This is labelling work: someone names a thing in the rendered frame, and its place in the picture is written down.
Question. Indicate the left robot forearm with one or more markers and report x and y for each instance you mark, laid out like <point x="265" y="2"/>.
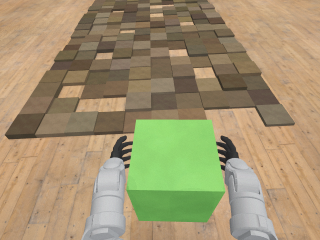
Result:
<point x="107" y="218"/>

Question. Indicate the carton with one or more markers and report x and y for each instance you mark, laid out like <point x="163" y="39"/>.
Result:
<point x="175" y="172"/>

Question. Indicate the robot right hand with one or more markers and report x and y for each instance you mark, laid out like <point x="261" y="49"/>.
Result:
<point x="229" y="152"/>

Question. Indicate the robot left hand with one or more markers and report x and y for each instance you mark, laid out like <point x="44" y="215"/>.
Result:
<point x="118" y="152"/>

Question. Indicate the right robot forearm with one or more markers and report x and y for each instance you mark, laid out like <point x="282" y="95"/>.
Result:
<point x="249" y="220"/>

